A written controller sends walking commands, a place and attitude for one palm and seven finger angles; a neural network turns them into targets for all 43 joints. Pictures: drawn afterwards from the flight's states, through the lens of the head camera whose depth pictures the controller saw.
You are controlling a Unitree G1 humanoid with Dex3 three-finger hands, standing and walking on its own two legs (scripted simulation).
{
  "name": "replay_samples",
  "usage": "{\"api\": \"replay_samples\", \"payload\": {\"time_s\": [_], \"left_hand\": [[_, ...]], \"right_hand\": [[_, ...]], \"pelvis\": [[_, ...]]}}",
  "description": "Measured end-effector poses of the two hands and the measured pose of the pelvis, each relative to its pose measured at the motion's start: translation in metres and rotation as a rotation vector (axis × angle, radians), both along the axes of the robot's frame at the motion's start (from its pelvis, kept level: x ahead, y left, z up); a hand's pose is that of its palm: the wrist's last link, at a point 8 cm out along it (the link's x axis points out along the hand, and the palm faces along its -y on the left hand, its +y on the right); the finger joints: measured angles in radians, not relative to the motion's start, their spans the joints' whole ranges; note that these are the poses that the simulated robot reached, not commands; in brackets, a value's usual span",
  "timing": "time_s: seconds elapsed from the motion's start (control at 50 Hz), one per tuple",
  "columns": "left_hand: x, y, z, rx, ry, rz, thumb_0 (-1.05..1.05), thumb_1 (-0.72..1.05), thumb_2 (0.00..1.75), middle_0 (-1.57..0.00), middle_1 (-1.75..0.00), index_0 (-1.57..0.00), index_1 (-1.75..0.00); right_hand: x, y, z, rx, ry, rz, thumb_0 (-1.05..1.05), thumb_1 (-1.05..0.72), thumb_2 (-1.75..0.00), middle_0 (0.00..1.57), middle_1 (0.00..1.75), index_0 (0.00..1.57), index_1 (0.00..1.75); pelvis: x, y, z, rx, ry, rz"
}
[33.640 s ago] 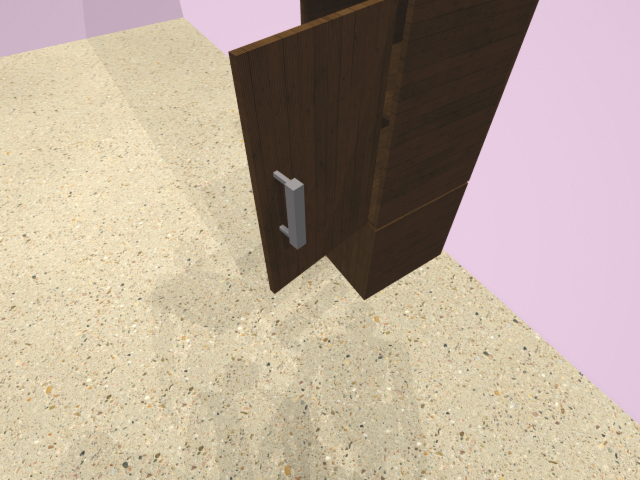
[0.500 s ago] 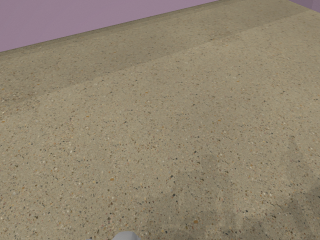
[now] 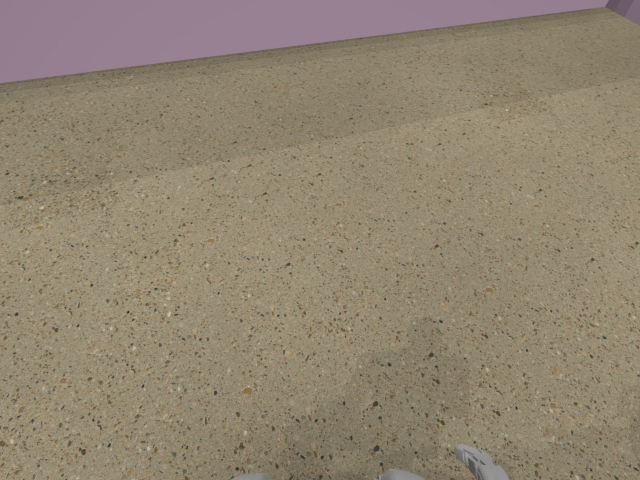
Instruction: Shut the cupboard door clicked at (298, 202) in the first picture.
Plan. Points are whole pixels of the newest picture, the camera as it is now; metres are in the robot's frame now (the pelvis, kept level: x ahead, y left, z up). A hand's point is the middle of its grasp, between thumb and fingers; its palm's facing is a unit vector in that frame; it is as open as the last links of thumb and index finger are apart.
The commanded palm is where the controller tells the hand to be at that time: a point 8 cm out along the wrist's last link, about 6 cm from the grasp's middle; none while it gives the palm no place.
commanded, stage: turn to face it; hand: left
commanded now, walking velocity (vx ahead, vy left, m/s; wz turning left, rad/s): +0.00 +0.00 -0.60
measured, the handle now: out of the picture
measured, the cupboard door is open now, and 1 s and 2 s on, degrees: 63 63 63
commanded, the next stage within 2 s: none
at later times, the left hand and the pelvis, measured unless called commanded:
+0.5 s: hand (214, 455) +0.16 +0.17 -0.17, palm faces -0.25 -0.94 -0.22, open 7.4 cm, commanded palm none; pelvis +0.05 -0.01 +0.00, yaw -17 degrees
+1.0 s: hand (265, 374) +0.28 +0.11 -0.15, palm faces -0.58 -0.77 -0.26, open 7.4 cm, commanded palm none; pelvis +0.05 +0.01 -0.01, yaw -36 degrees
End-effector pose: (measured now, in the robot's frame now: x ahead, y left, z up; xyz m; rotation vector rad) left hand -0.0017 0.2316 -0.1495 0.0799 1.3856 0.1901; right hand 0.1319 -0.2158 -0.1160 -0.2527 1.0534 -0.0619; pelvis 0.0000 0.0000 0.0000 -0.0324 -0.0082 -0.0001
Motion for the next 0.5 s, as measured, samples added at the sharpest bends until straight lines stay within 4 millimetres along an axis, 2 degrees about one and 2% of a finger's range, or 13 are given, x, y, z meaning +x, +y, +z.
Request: {"api": "replay_samples", "payload": {"time_s": [0.08,0.18,0.24,0.3,0.36,0.5], "left_hand": [[0.042,0.004,0.009,0.017,-0.052,-0.052,0.0,0.91,0.9,-0.2,-0.3,-0.2,-0.29],[0.092,-0.001,0.016,0.049,-0.101,-0.138,0.0,0.91,0.9,-0.2,-0.3,-0.2,-0.29],[0.119,-0.009,0.014,0.077,-0.141,-0.195,0.0,0.91,0.9,-0.2,-0.3,-0.2,-0.29],[0.136,-0.017,0.015,0.086,-0.155,-0.242,0.0,0.91,0.9,-0.2,-0.3,-0.2,-0.29],[0.146,-0.021,0.019,0.084,-0.142,-0.278,0.0,0.91,0.9,-0.2,-0.3,-0.2,-0.29],[0.173,-0.018,0.013,0.044,-0.116,-0.365,0.0,0.9,0.9,-0.2,-0.3,-0.2,-0.3]], "right_hand": [[-0.014,-0.003,-0.007,0.03,0.041,-0.086,-0.01,-0.91,-0.9,0.21,0.3,0.2,0.3],[-0.036,-0.029,-0.02,0.033,0.09,-0.196,-0.01,-0.92,-0.9,0.21,0.3,0.2,0.3],[-0.052,-0.05,-0.034,0.033,0.125,-0.26,-0.01,-0.91,-0.9,0.21,0.3,0.2,0.3],[-0.067,-0.065,-0.037,0.014,0.173,-0.313,0.0,-0.91,-0.9,0.21,0.3,0.2,0.3],[-0.075,-0.073,-0.027,-0.009,0.19,-0.353,0.0,-0.91,-0.9,0.2,0.3,0.2,0.3],[-0.072,-0.067,-0.004,-0.044,0.141,-0.426,0.0,-0.91,-0.9,0.2,0.3,0.2,0.3]], "pelvis": [[0.012,0.0,0.002,0.002,0.0,-0.046],[0.025,-0.008,-0.002,0.021,0.003,-0.115],[0.033,-0.018,-0.012,0.041,0.01,-0.156],[0.036,-0.021,-0.012,0.032,0.017,-0.189],[0.039,-0.02,-0.006,0.038,0.021,-0.226],[0.051,-0.008,0.001,0.038,0.025,-0.305]]}}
